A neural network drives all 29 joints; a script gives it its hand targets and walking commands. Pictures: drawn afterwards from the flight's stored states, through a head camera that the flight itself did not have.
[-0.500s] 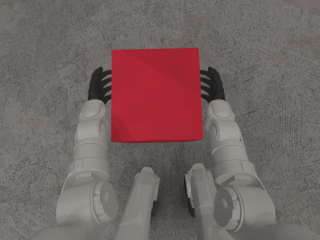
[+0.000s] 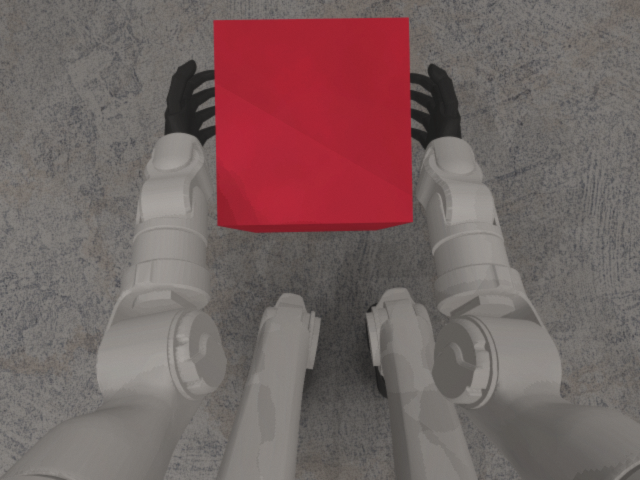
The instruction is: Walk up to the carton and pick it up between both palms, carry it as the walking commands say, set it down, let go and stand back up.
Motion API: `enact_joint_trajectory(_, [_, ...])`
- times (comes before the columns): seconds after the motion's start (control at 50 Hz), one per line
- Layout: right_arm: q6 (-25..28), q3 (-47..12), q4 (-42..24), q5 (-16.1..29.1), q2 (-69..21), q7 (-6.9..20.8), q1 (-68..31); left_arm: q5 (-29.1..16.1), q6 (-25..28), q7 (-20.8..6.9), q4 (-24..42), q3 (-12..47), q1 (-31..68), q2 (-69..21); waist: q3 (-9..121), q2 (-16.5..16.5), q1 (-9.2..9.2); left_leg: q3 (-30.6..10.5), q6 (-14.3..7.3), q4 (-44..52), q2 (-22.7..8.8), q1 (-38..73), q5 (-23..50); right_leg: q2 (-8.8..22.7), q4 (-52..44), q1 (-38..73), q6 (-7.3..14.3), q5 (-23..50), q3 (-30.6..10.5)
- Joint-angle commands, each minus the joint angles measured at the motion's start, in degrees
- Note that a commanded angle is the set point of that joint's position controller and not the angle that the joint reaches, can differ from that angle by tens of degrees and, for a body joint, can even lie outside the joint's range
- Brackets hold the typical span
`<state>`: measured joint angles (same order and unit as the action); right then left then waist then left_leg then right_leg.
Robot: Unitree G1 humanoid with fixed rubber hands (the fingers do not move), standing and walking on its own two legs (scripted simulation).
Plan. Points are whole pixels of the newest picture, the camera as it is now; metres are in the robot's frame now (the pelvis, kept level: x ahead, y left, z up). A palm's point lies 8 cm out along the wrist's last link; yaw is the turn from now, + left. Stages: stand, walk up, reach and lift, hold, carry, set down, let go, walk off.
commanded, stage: set down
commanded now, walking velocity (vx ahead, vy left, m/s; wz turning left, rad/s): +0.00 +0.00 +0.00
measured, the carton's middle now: (314, 150) +0.49 +0.04 -0.17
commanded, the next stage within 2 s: none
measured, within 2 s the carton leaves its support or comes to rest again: neither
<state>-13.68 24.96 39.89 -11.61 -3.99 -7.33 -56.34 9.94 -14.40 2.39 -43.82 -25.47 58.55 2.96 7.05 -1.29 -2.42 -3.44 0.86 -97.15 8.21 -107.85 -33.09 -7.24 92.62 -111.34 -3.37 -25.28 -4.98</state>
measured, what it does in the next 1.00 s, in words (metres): lowers itself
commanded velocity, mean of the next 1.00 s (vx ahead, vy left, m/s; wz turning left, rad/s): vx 0.00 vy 0.00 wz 0.00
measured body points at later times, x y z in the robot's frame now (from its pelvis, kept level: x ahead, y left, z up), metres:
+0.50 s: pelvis -0.01 +0.00 -0.07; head +0.31 +0.01 +0.25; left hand +0.52 +0.19 -0.18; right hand +0.52 -0.10 -0.19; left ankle +0.07 +0.11 -0.49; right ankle +0.11 -0.12 -0.49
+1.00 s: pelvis -0.01 +0.00 -0.13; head +0.35 +0.03 +0.14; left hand +0.54 +0.20 -0.28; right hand +0.54 -0.10 -0.29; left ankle +0.07 +0.11 -0.49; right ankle +0.11 -0.12 -0.49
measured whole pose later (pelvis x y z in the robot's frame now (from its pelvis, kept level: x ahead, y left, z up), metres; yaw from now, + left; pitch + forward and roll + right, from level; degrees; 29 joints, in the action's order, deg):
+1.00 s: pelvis -0.01 +0.00 -0.13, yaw +1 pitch +43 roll -2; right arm -13.3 24.3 44.4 -5.4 3.3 -9.9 -74.5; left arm 4.6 -14.6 4.6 -52.0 -17.9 80.0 12.6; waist -11.3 -1.5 -1.6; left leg -1.7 1.3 -122.0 10.1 -127.4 -37.1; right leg -8.1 117.1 -130.1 -5.4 -30.0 -3.5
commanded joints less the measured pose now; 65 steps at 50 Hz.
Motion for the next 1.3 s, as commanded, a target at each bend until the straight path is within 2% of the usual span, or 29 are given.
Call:
enact_joint_trajectory(0.0, [0.9,-27.4,1.9,4.7,-51.9,9.3,-37.1,-5.9,0.2,-13.5,-2.0,27.6,32.6,-55.7,55.5,1.1,-1.49,3.7,1.9,11.0,1.2,22.4,19.0,-3.9,-2.0,35.9,1.4,11.7,7.5])
enact_joint_trajectory(0.42, [0.1,-26.9,1.8,7.1,-49.4,8.4,-47.6,-7.7,-0.4,-14.4,-3.3,27.3,42.0,-51.3,56.9,0.2,-1.75,5.3,1.4,0.2,0.8,13.5,17.9,-3.7,8.8,30.9,0.9,12.4,8.5])
enact_joint_trajectory(0.68, [0.4,-26.1,2.3,8.5,-46.3,8.8,-52.8,-8.8,-0.1,-14.5,-5.2,27.0,46.9,-48.2,55.1,0.4,-1.57,5.5,1.1,-5.8,0.4,10.3,18.7,-3.1,15.4,26.9,1.0,13.1,9.2])
enact_joint_trajectory(1.0, [1.7,-27.3,1.8,12.6,-41.8,10.7,-59.5,-12.5,0.9,-13.5,-5.0,30.9,53.3,-46.0,52.4,2.9,-0.16,4.5,1.1,-11.8,-0.5,10.8,22.4,-2.2,23.2,19.9,1.8,13.7,10.0])
enact_joint_trajectory(1.12, [2.6,-28.3,1.8,14.1,-41.8,11.0,-58.2,-14.3,2.0,-12.9,-4.0,32.8,52.7,-46.0,53.0,3.2,0.48,3.5,1.3,-13.6,-0.6,13.7,29.1,-2.1,24.8,19.1,2.0,16.7,10.2])
enact_joint_trajectory(1.28, [2.3,-25.7,4.4,12.5,-41.3,11.7,-57.8,-12.1,2.1,-13.7,-8.1,29.8,51.3,-45.3,44.8,2.1,-0.2,3.9,0.5,-13.9,-0.6,7.9,22.5,-1.9,24.9,16.2,2.3,13.1,9.8])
